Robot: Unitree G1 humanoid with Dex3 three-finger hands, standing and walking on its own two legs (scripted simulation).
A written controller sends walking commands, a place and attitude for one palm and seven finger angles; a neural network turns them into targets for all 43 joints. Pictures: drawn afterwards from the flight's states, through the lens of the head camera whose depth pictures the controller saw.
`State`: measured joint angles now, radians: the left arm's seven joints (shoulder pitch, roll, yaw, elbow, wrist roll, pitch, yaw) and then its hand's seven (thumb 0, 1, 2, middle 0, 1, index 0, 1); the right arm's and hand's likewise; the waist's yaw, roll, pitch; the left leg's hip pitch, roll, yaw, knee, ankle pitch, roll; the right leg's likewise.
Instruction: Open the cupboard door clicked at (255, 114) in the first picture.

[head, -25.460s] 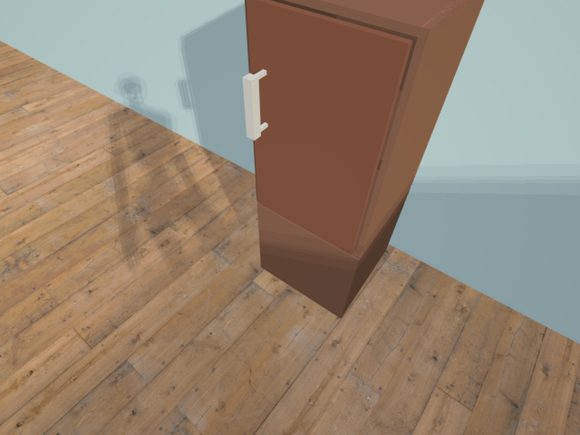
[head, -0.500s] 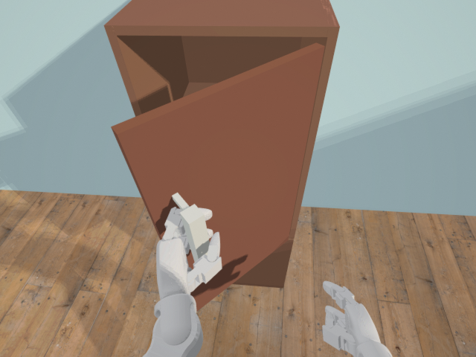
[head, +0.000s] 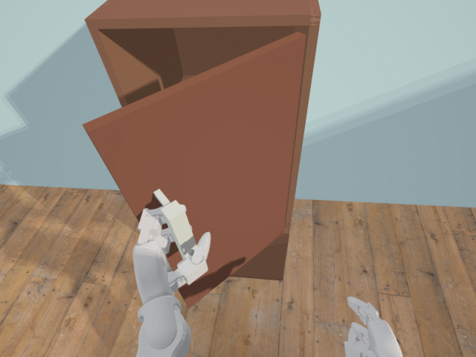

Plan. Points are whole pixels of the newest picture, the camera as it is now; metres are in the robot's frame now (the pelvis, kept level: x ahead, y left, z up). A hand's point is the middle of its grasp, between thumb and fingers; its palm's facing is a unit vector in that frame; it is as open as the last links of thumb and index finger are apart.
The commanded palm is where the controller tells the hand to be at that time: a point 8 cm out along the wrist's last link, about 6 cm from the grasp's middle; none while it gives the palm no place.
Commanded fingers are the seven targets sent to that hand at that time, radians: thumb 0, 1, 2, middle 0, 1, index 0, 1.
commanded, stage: open thumb and fingers to let go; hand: left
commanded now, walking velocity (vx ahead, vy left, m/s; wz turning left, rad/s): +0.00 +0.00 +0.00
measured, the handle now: (176, 229) +0.31 +0.12 +0.07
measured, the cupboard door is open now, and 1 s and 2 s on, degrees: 45 46 45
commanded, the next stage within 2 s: slide the hand sideways off the handle in 0.54 s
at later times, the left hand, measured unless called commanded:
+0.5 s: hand (183, 249) +0.27 +0.10 +0.08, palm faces +0.27 -0.96 +0.00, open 15.0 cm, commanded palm +0.22 +0.12 +0.08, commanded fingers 0.00 -0.50 0.30 -0.15 -0.30 -0.15 -0.30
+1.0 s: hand (182, 276) +0.22 +0.09 +0.08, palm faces -0.15 -0.99 +0.03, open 16.4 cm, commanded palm +0.20 +0.15 +0.08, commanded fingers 0.00 -0.50 0.30 -0.15 -0.30 -0.15 -0.30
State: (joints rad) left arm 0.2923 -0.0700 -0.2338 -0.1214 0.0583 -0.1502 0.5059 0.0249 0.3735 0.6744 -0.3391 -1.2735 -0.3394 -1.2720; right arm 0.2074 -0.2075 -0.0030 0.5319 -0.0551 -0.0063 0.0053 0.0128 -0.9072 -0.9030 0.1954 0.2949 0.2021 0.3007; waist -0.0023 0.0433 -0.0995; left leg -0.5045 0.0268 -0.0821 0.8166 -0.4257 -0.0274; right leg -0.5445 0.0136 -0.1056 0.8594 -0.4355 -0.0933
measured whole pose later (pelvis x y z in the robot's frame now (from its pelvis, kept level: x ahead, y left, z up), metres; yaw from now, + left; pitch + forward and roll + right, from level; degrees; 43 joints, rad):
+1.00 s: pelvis -0.02 +0.08 -0.01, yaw -3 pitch +5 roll +0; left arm 0.25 0.00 -0.36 -0.15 0.04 -0.15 0.17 -0.01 -0.50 0.30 -0.14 -0.32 -0.14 -0.31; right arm 0.25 -0.19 0.04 0.43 0.00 -0.03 0.02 0.01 -0.91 -0.90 0.20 0.30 0.20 0.30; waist 0.00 0.03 -0.07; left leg -0.56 -0.02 -0.01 0.93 -0.47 0.02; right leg -0.59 -0.03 -0.02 0.91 -0.42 0.01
